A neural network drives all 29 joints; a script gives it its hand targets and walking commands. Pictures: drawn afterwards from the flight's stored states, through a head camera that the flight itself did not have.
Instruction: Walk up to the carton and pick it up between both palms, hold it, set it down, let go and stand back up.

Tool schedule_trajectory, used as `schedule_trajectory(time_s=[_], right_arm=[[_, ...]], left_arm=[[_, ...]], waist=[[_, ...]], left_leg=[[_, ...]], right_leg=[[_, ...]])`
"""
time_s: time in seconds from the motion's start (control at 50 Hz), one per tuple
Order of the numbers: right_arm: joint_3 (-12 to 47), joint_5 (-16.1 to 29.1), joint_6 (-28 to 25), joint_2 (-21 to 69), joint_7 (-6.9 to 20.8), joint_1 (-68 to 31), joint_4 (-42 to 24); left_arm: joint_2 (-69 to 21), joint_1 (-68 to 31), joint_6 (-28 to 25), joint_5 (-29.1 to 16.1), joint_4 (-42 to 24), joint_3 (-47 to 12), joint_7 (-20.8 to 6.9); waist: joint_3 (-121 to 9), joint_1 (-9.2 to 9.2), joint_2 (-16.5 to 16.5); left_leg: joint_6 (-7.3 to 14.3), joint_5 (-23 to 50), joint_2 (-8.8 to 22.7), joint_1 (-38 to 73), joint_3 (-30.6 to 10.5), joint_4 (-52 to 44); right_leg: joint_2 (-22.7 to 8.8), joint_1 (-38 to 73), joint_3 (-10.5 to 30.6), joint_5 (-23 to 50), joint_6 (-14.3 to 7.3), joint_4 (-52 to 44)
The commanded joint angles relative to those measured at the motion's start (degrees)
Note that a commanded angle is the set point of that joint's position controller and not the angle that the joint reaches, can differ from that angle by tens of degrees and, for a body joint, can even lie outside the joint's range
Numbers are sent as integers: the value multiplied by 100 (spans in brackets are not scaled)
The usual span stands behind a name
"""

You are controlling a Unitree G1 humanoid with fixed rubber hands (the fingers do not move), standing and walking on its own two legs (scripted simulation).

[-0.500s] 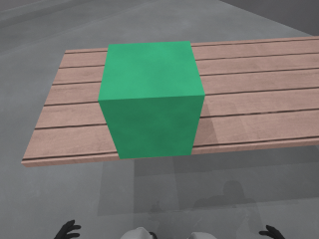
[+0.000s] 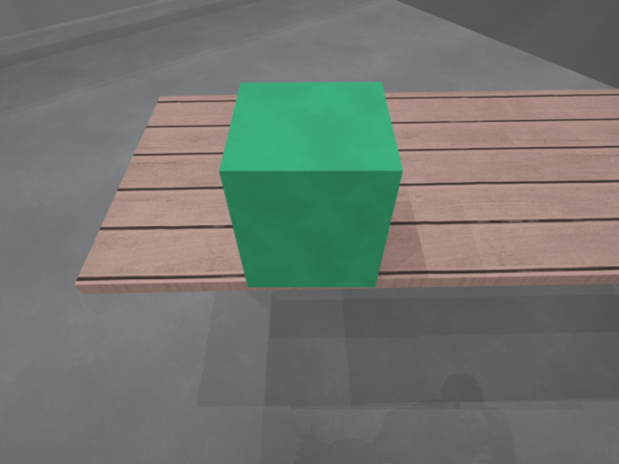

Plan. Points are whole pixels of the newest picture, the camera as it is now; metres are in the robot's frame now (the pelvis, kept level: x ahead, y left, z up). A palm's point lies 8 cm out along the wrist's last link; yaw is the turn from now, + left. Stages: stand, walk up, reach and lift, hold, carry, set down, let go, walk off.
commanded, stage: walk up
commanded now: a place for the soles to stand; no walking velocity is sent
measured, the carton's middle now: (311, 190) +0.49 +0.01 +0.06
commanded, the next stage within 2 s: stand in 1.36 s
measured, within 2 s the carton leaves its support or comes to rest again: neither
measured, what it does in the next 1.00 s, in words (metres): steps on the spot: right foot, then left foot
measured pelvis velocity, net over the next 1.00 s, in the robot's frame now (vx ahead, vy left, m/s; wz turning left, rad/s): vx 0.06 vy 0.00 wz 0.01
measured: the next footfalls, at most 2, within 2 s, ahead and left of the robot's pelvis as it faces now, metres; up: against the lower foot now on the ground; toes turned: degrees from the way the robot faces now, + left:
right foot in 0.18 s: +0.11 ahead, -0.14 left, +0.00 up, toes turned -1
left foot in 0.52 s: +0.10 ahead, +0.11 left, +0.00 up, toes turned +2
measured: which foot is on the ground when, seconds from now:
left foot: down 0.00-0.20, up 0.22-0.50, down 0.52-1.00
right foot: up 0.00-0.16, down 0.18-1.00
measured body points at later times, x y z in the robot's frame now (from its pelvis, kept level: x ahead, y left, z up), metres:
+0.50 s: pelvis +0.04 -0.03 +0.00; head +0.07 -0.05 +0.44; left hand +0.12 +0.24 -0.10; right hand +0.15 -0.29 -0.13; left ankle +0.06 +0.11 -0.73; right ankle +0.07 -0.14 -0.73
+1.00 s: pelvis +0.06 +0.00 +0.00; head +0.08 +0.00 +0.45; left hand +0.16 +0.26 -0.11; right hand +0.19 -0.25 -0.10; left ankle +0.06 +0.11 -0.73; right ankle +0.07 -0.14 -0.73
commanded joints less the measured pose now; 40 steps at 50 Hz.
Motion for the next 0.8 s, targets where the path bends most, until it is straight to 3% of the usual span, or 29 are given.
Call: schedule_trajectory(time_s=[0.0,0.06,0.1,0.12,0.14,0.16,0.18,0.2,0.22,0.26,0.32,0.4,0.44,0.46,0.5,0.52,0.54,0.56,0.6,0.66,0.78], right_arm=[[-381,-73,-113,-1211,-104,186,-524],[-295,-20,-78,-1165,-56,-69,-593],[-192,97,-32,-1048,-34,-132,-625],[-106,146,-21,-812,-17,-30,-626],[-9,178,2,-486,-3,188,-720],[-6,100,116,-508,-68,398,-719],[-120,82,246,-728,-104,418,-709],[-160,70,291,-826,-124,299,-750],[-194,56,281,-902,-117,185,-755],[-237,38,241,-827,-61,188,-700],[-204,52,201,-677,-4,185,-661],[-163,86,158,-604,27,-90,-669],[-166,110,90,-608,20,-151,-653],[-197,95,46,-733,6,-187,-645],[-260,106,-19,-1031,-22,-371,-686],[-222,156,-32,-1145,-14,-683,-728],[-183,200,-17,-1126,6,-807,-692],[-139,218,-11,-995,32,-898,-691],[-56,227,-38,-847,41,-921,-746],[-12,248,-73,-908,55,-941,-720],[28,280,-84,-871,64,-970,-757]], left_arm=[[421,-266,-258,-43,-830,185,-57],[281,-111,-287,-82,-850,154,-33],[408,345,-355,-38,-767,198,51],[690,572,-376,4,-741,288,87],[1147,877,-374,31,-744,404,125],[1258,699,-299,-26,-827,402,177],[1158,393,-220,-39,-863,383,215],[1082,112,-196,-25,-926,390,232],[927,37,-188,-55,-926,338,245],[858,-54,-227,-59,-907,261,269],[814,-219,-259,-77,-911,207,234],[808,-169,-212,-129,-940,160,168],[840,-231,-162,-181,-980,132,149],[749,-202,-161,-220,-1012,93,128],[500,-97,-179,-275,-1114,-22,79],[384,53,-149,-293,-1102,-69,66],[465,150,-116,-286,-984,-31,85],[623,134,-131,-281,-959,11,92],[801,32,-189,-230,-917,56,64],[692,167,-235,-220,-844,-6,76],[741,89,-263,-219,-785,4,71]], waist=[[279,-34,901],[186,86,1221],[7,349,1021],[-166,481,578],[-470,554,-621],[-320,416,-526],[-186,332,-181],[36,327,-346],[295,334,-341],[484,222,-456],[395,115,-745],[-8,158,-1043],[-232,63,-889],[-379,56,-711],[-589,136,19],[-538,319,330],[-366,324,421],[-143,318,406],[-56,234,414],[-23,261,628],[-200,236,439]], left_leg=[[1072,186,1363,316,-1570,-1408],[864,1298,985,-185,-831,-930],[516,1267,731,-844,-529,-166],[206,776,515,-1391,-396,389],[-176,-515,41,-1935,-42,1618],[-294,-1538,-6,-1611,114,2227],[-302,-1618,194,-1320,-101,2631],[-312,-1570,240,-1324,-184,2690],[-284,-1436,306,-1328,-294,2583],[-323,-1190,378,-1246,-280,2211],[-360,-844,385,-840,88,1553],[-280,-99,279,-217,422,466],[-194,974,259,522,479,-418],[-126,1350,382,894,301,-493],[168,1613,1005,979,-543,-603],[376,1066,1273,214,-833,-812],[437,387,1265,-516,-758,-936],[310,258,1071,-704,-544,-1018],[160,719,850,-266,-230,-962],[196,1149,875,-200,-245,-871],[183,1397,835,-18,-75,-792]], right_leg=[[-58,-849,204,303,92,-168],[164,127,-155,1002,91,-1093],[185,1408,-89,1939,67,-2073],[-272,2146,486,2386,-49,-2183],[-1472,2518,2159,2402,-445,-2655],[-2193,1654,2854,1893,-908,-3033],[-2198,1085,2770,1152,-1244,-3100],[-2081,748,2746,792,-1281,-3162],[-1874,563,2425,869,-1204,-3212],[-1630,467,1830,1879,-1031,-3078],[-1341,336,1160,2784,-946,-2803],[-1125,415,868,2755,-832,-2444],[-1033,157,760,2483,-657,-2191],[-968,-38,732,2296,-504,-2053],[-632,-191,608,1530,-178,-1768],[-284,322,435,1011,-53,-1814],[-277,930,374,928,-35,-1915],[-392,1041,481,1142,-91,-2025],[-454,706,548,1548,-133,-2022],[-450,753,512,1745,-89,-2134],[-458,823,504,2042,-68,-2156]])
